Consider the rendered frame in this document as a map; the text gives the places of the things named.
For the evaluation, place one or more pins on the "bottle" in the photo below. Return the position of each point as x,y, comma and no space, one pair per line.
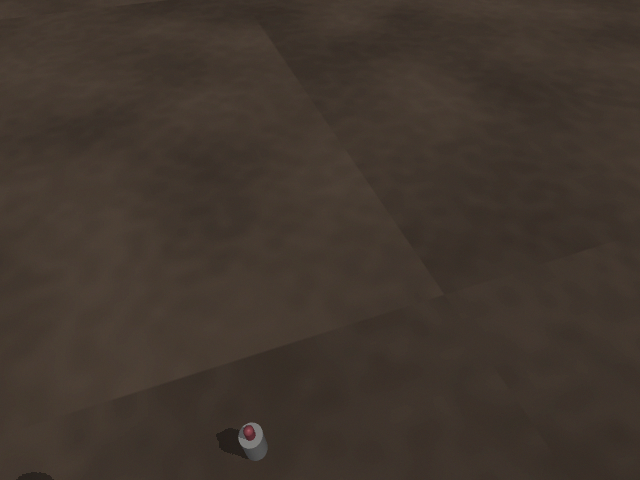
253,442

